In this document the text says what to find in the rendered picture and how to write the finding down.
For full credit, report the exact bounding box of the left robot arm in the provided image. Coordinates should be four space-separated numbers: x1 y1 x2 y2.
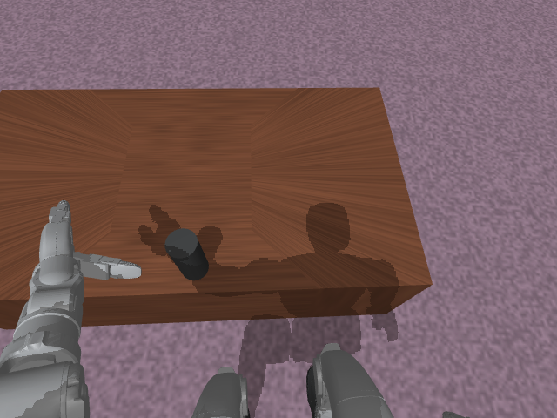
0 255 90 418

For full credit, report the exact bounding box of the can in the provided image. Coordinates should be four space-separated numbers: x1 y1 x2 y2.
164 228 209 280

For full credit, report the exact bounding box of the left robot hand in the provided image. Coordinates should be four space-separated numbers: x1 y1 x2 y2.
39 200 142 280

